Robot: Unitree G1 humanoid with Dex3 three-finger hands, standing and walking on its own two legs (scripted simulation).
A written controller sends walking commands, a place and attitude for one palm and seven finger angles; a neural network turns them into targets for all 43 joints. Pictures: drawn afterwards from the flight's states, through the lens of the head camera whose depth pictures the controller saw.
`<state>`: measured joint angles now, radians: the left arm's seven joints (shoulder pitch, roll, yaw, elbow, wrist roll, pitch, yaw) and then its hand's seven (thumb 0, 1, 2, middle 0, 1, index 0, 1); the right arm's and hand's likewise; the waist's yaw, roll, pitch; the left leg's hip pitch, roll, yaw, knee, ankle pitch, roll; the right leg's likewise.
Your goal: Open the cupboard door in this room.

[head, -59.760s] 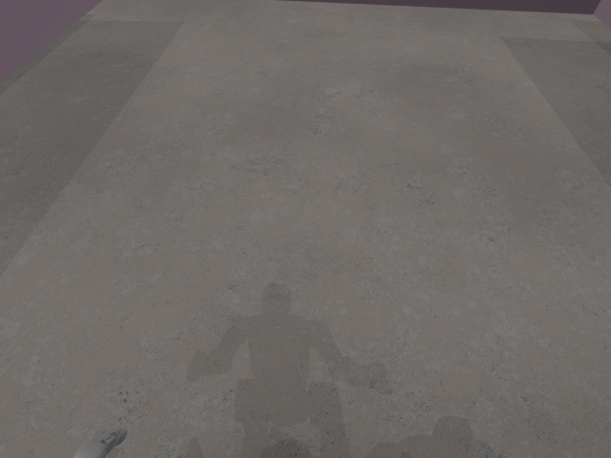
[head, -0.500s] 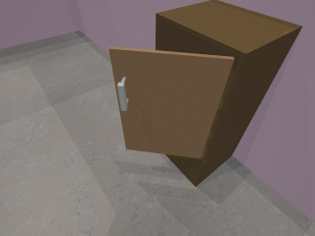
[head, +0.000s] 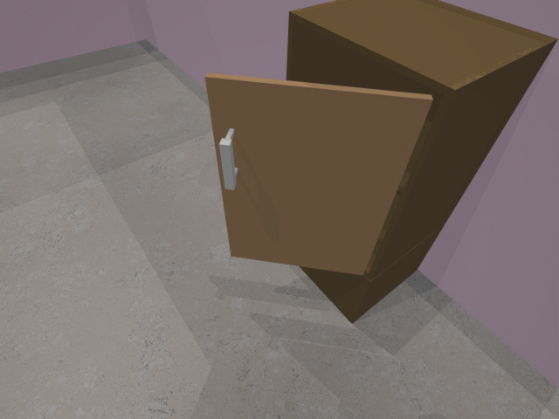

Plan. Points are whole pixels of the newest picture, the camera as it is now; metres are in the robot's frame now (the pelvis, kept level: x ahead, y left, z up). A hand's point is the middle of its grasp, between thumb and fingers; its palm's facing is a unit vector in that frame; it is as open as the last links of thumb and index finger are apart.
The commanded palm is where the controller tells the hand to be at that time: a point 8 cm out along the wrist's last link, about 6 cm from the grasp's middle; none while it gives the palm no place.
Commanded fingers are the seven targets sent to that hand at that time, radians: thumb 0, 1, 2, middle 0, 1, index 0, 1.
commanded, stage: come to a stop and stand still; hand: left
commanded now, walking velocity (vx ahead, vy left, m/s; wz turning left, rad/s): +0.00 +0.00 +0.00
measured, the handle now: (230, 159) +0.62 +0.15 +0.00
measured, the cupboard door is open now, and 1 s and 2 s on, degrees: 44 44 44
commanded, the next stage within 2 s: look again from close up in 0.22 s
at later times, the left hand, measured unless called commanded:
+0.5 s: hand out of the picture +0.00 +0.15 -0.18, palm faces +0.03 -0.99 -0.15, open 7.4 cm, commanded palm none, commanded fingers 0.00 0.90 0.90 -0.20 -0.30 -0.20 -0.30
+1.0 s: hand out of the picture -0.01 +0.13 -0.18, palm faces +0.04 -0.99 -0.13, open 7.4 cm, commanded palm none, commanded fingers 0.00 0.90 0.90 -0.20 -0.30 -0.20 -0.30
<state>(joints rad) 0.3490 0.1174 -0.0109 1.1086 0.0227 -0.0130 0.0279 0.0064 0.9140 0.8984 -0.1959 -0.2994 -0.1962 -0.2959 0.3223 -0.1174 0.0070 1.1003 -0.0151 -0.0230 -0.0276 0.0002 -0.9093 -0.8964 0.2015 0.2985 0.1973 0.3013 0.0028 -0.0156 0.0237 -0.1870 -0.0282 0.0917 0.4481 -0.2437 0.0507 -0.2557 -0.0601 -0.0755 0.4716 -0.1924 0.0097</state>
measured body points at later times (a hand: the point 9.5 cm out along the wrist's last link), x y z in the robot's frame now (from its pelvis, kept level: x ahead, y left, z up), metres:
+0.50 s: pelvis +0.01 -0.01 +0.00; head +0.02 -0.01 +0.45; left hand +0.00 +0.20 -0.16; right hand +0.00 -0.21 -0.16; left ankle +0.00 +0.08 -0.74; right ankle +0.04 -0.13 -0.74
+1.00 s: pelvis +0.02 -0.02 +0.00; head +0.02 -0.01 +0.45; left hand -0.01 +0.18 -0.16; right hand -0.01 -0.22 -0.16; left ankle +0.00 +0.08 -0.74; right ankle +0.04 -0.13 -0.74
